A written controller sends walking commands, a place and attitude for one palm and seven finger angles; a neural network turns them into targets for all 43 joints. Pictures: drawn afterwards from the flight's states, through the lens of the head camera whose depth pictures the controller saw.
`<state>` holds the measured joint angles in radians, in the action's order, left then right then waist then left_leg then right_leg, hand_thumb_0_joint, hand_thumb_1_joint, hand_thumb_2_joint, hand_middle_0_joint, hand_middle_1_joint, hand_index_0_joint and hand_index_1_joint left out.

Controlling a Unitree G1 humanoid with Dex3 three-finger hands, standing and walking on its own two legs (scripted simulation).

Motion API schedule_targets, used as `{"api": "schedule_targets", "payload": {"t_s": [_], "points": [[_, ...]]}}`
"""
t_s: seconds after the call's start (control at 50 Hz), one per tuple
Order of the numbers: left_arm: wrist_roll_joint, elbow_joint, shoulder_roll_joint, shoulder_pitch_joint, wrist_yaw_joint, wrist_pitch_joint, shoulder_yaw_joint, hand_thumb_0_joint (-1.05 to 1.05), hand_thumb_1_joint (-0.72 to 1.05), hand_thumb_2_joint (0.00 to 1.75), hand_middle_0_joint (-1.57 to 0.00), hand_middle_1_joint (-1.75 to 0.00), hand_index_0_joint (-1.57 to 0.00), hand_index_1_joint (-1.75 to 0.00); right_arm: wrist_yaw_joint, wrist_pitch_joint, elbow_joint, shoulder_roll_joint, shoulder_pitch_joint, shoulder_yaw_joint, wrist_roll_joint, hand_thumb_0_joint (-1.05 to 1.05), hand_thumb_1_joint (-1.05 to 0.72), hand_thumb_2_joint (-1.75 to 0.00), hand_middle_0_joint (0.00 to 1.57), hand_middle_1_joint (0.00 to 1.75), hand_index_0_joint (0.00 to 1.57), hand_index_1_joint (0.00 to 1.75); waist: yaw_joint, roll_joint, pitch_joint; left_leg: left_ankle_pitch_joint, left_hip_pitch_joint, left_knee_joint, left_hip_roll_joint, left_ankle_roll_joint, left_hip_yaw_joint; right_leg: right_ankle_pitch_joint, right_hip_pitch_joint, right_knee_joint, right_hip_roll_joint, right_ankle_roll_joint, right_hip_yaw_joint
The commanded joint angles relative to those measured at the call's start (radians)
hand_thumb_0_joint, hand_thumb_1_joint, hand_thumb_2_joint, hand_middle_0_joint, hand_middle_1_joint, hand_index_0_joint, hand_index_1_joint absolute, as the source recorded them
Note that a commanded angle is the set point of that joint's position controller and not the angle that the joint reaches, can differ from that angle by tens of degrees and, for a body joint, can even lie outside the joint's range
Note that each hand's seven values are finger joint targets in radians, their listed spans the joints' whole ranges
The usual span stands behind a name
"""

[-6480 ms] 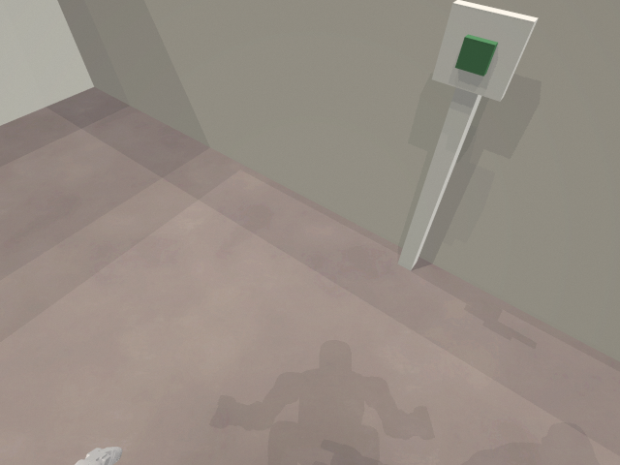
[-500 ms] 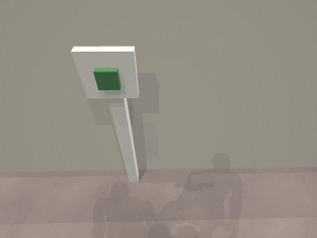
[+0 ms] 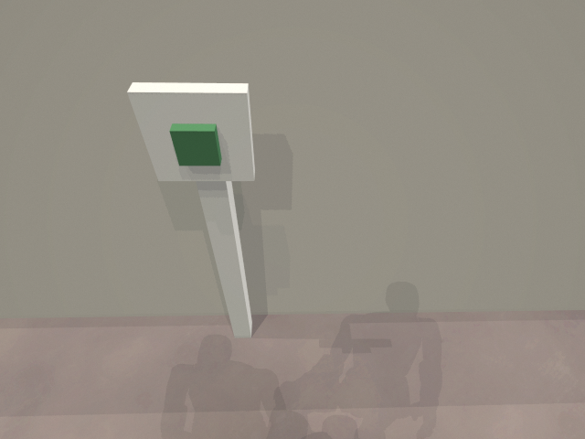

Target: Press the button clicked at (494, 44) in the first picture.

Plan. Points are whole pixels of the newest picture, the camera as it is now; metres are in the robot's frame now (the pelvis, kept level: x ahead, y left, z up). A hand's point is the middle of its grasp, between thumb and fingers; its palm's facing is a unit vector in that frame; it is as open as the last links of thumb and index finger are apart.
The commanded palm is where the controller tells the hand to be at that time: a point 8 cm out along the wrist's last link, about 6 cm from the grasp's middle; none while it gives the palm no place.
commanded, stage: shuffle to correct the standing spot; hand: left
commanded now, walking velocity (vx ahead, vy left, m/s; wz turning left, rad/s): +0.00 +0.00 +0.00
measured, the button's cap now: (197, 144) +0.54 +0.19 +0.11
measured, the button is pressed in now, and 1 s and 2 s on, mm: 0 0 0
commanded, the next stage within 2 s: come to a stop and stand still in 0.24 s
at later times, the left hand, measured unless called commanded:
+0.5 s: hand out of the picture +0.00 +0.16 -0.19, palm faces +0.09 -0.98 -0.18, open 7.4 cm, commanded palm none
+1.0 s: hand out of the picture +0.09 +0.20 -0.17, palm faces +0.06 -0.96 -0.25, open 7.4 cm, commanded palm none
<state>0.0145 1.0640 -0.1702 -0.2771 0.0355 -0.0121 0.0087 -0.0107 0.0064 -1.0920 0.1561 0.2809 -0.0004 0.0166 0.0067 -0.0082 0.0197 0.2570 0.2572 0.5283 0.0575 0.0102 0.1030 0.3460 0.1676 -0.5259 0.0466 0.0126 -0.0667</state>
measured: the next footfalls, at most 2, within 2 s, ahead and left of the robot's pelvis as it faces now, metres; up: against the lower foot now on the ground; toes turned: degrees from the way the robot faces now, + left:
none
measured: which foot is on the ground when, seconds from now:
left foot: down 0.00-1.00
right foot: down 0.00-1.00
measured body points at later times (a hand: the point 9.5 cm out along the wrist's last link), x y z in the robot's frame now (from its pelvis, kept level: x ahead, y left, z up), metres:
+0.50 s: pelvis +0.06 -0.01 -0.01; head +0.08 +0.00 +0.44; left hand +0.00 +0.21 -0.17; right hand +0.07 -0.23 -0.17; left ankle +0.01 +0.12 -0.73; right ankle -0.04 -0.12 -0.73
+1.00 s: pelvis +0.03 +0.01 -0.01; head +0.05 +0.00 +0.44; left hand +0.08 +0.25 -0.15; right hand +0.11 -0.22 -0.16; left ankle +0.02 +0.12 -0.73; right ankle +0.01 -0.12 -0.72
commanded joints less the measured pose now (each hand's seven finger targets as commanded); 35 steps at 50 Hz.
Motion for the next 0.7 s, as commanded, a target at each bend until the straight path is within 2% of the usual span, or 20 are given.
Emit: {"api": "schedule_targets", "payload": {"t_s": [0.0,0.04,0.08,0.14,0.2,0.3,0.32,0.34,0.38,0.4,0.42,0.44,0.46,0.5,0.54,0.58,0.62,0.64,0.66,0.68], "points": [[0.002,-0.017,-0.098,-0.077,0.003,-0.010,-0.026,0.00,0.90,0.90,-0.20,-0.30,-0.20,-0.30,-0.011,0.018,0.033,0.098,0.035,-0.014,-0.002,0.00,-0.90,-0.90,0.20,0.30,0.20,0.30,-0.012,0.017,0.027,-0.192,-0.041,-0.097,0.062,-0.037,-0.077,-0.197,0.049,0.105,0.054,-0.037,0.053],[0.002,-0.012,-0.098,-0.078,0.004,-0.011,-0.025,0.00,0.90,0.90,-0.20,-0.30,-0.20,-0.30,-0.012,0.018,0.028,0.097,0.029,-0.014,-0.002,0.00,-0.90,-0.90,0.20,0.30,0.20,0.30,-0.011,0.011,0.030,-0.196,-0.044,-0.094,0.060,-0.035,-0.073,-0.217,0.050,0.108,0.058,-0.039,0.057],[0.004,-0.003,-0.095,-0.091,0.001,-0.008,-0.029,0.00,0.90,0.90,-0.20,-0.30,-0.20,-0.30,-0.010,0.015,0.021,0.094,0.039,-0.015,0.000,0.00,-0.90,-0.90,0.20,0.30,0.20,0.30,-0.009,0.013,0.012,-0.101,-0.046,-0.090,0.060,-0.042,-0.074,-0.099,0.044,0.097,0.053,-0.042,0.039],[0.009,-0.003,-0.093,-0.100,-0.007,-0.002,-0.034,0.00,0.90,0.90,-0.20,-0.30,-0.20,-0.30,-0.005,0.006,0.031,0.099,0.033,-0.022,0.006,0.00,-0.90,-0.90,0.20,0.30,0.20,0.30,-0.008,-0.002,0.087,0.069,0.024,-0.083,0.055,-0.055,-0.088,0.099,0.096,0.107,0.046,-0.051,0.031],[0.010,-0.002,-0.098,-0.121,-0.012,-0.004,-0.040,0.00,0.90,0.90,-0.20,-0.30,-0.20,-0.30,-0.002,0.005,0.041,0.089,0.036,-0.026,0.008,0.00,-0.90,-0.90,0.20,0.30,0.20,0.30,-0.007,-0.006,0.110,0.114,0.070,-0.049,0.044,-0.063,-0.094,0.158,0.104,0.114,0.053,-0.064,0.036],[0.012,0.019,-0.107,-0.189,-0.010,-0.016,-0.055,0.00,0.90,0.90,-0.20,-0.30,-0.20,-0.30,-0.006,0.022,0.049,0.066,0.034,-0.026,0.007,0.00,-0.90,-0.90,0.20,0.30,0.20,0.30,-0.013,-0.081,0.062,-0.074,0.101,0.110,0.010,-0.060,-0.022,-0.098,0.003,0.085,0.100,-0.091,0.057],[0.012,0.024,-0.105,-0.198,-0.009,-0.016,-0.058,0.00,0.90,0.90,-0.20,-0.30,-0.20,-0.30,-0.007,0.025,0.048,0.064,0.031,-0.027,0.007,0.00,-0.90,-0.90,0.20,0.30,0.20,0.30,-0.011,-0.074,0.065,-0.098,0.090,0.121,0.009,-0.060,-0.012,-0.154,0.010,0.069,0.104,-0.095,0.054],[0.011,0.023,-0.102,-0.193,-0.007,-0.017,-0.059,0.00,0.90,0.90,-0.20,-0.30,-0.20,-0.30,-0.010,0.028,0.042,0.062,0.042,-0.025,0.006,0.00,-0.90,-0.90,0.20,0.30,0.20,0.30,-0.004,-0.041,0.056,-0.165,0.056,0.105,0.015,-0.060,-0.018,-0.236,0.016,0.035,0.096,-0.089,0.032],[0.009,0.017,-0.080,-0.170,-0.002,-0.020,-0.052,0.00,0.90,0.90,-0.20,-0.30,-0.20,-0.30,-0.020,0.030,0.006,0.088,0.092,-0.026,0.002,0.00,-0.90,-0.90,0.20,0.30,0.20,0.30,0.019,0.106,0.008,-0.501,-0.103,0.058,0.069,-0.073,-0.082,-0.400,0.077,-0.093,0.048,-0.049,-0.052],[0.005,0.008,-0.065,-0.151,0.003,-0.021,-0.048,0.00,0.90,0.90,-0.20,-0.30,-0.20,-0.30,-0.028,0.028,-0.011,0.111,0.130,-0.031,-0.001,0.00,-0.90,-0.90,0.20,0.30,0.20,0.30,0.030,0.167,-0.013,-0.717,-0.167,0.050,0.109,-0.101,-0.135,-0.368,0.112,-0.140,0.022,-0.028,-0.072],[-0.001,0.006,-0.055,-0.147,0.008,-0.020,-0.047,0.00,0.90,0.90,-0.20,-0.30,-0.20,-0.30,-0.035,0.024,-0.018,0.127,0.129,-0.033,-0.004,0.00,-0.90,-0.90,0.20,0.30,0.20,0.30,0.018,0.207,-0.026,-0.871,-0.191,0.037,0.146,-0.124,-0.173,-0.260,0.121,-0.135,0.011,-0.016,-0.067],[-0.005,0.006,-0.048,-0.146,0.012,-0.017,-0.048,0.00,0.90,0.90,-0.20,-0.30,-0.20,-0.30,-0.040,0.020,-0.013,0.129,0.102,-0.033,-0.008,0.00,-0.90,-0.90,0.20,0.30,0.20,0.30,0.002,0.188,-0.014,-0.943,-0.179,0.031,0.157,-0.126,-0.177,-0.180,0.107,-0.089,0.011,-0.015,-0.051],[-0.007,0.009,-0.050,-0.158,0.015,-0.014,-0.051,0.00,0.90,0.90,-0.20,-0.30,-0.20,-0.30,-0.042,0.017,0.000,0.129,0.065,-0.034,-0.009,0.00,-0.90,-0.90,0.20,0.30,0.20,0.30,-0.012,0.145,0.007,-0.907,-0.149,0.039,0.139,-0.108,-0.148,-0.235,0.074,-0.026,0.022,-0.017,-0.035],[0.001,0.014,-0.091,-0.186,0.017,-0.016,-0.061,0.00,0.90,0.90,-0.20,-0.30,-0.20,-0.30,-0.041,0.013,0.027,0.111,0.025,-0.038,-0.010,0.00,-0.90,-0.90,0.20,0.30,0.20,0.30,-0.015,0.012,0.015,-0.709,-0.077,0.086,0.069,-0.055,-0.064,-0.624,-0.004,0.006,0.070,-0.023,-0.004],[0.007,0.003,-0.125,-0.207,0.022,-0.014,-0.074,0.00,0.90,0.90,-0.20,-0.30,-0.20,-0.30,-0.036,0.007,0.052,0.091,0.013,-0.042,-0.010,0.00,-0.90,-0.90,0.20,0.30,0.20,0.30,-0.024,-0.067,-0.033,-0.471,0.022,0.121,0.024,-0.036,-0.018,-0.926,-0.108,-0.045,0.123,-0.038,0.016],[0.012,-0.007,-0.131,-0.226,0.024,-0.008,-0.076,0.00,0.90,0.90,-0.20,-0.30,-0.20,-0.30,-0.031,0.001,0.086,0.069,-0.039,-0.043,-0.009,0.00,-0.90,-0.90,0.20,0.30,0.20,0.30,-0.046,-0.132,-0.038,-0.146,0.143,0.168,-0.017,-0.021,-0.005,-1.066,-0.181,-0.057,0.175,-0.083,0.057],[0.018,-0.025,-0.123,-0.215,0.026,0.001,-0.070,0.00,0.90,0.90,-0.20,-0.30,-0.20,-0.30,-0.026,-0.003,0.110,0.050,-0.077,-0.039,-0.007,0.00,-0.90,-0.90,0.20,0.30,0.20,0.30,-0.050,-0.174,-0.018,0.071,0.180,0.140,-0.035,-0.014,0.004,-1.093,-0.180,-0.056,0.211,-0.120,0.078],[0.020,-0.040,-0.124,-0.194,0.026,0.004,-0.068,0.00,0.90,0.90,-0.20,-0.30,-0.20,-0.30,-0.025,-0.004,0.114,0.046,-0.073,-0.040,-0.006,0.00,-0.90,-0.90,0.20,0.30,0.20,0.30,-0.040,-0.165,-0.012,0.067,0.155,0.092,-0.039,-0.015,0.004,-1.063,-0.158,-0.068,0.205,-0.121,0.068],[0.016,-0.054,-0.127,-0.165,0.025,0.006,-0.067,0.00,0.90,0.90,-0.20,-0.30,-0.20,-0.30,-0.025,-0.004,0.109,0.056,-0.050,-0.040,-0.005,0.00,-0.90,-0.90,0.20,0.30,0.20,0.30,-0.019,-0.139,-0.028,-0.087,0.072,0.029,-0.031,-0.021,0.001,-1.002,-0.109,-0.098,0.177,-0.105,0.046],[0.009,-0.073,-0.123,-0.136,0.024,0.007,-0.066,0.00,0.90,0.90,-0.20,-0.30,-0.20,-0.30,-0.025,-0.001,0.097,0.081,-0.009,-0.045,-0.002,0.00,-0.90,-0.90,0.20,0.30,0.20,0.30,0.003,-0.071,-0.072,-0.406,-0.079,-0.008,0.008,-0.040,-0.019,-0.859,-0.019,-0.137,0.131,-0.067,0.007]]}}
